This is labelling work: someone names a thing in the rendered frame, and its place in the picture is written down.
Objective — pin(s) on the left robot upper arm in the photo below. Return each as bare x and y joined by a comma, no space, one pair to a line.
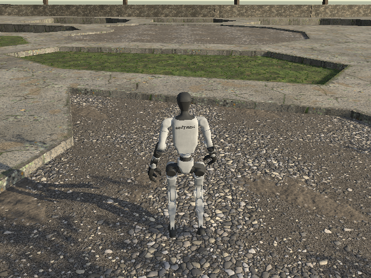
164,133

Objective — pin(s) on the robot head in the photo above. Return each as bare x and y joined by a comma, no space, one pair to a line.
184,101

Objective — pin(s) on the right robot forearm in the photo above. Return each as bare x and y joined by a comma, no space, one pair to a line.
211,150

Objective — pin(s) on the right robot upper arm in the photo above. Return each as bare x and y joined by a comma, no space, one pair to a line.
202,121

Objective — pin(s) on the robot right thigh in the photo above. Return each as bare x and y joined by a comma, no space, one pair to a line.
199,172

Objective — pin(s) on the left robot forearm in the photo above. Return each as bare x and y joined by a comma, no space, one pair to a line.
155,158

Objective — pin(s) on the robot right hand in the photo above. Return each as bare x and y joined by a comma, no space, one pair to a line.
212,161

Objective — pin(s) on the robot left hand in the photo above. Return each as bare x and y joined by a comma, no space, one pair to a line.
151,173

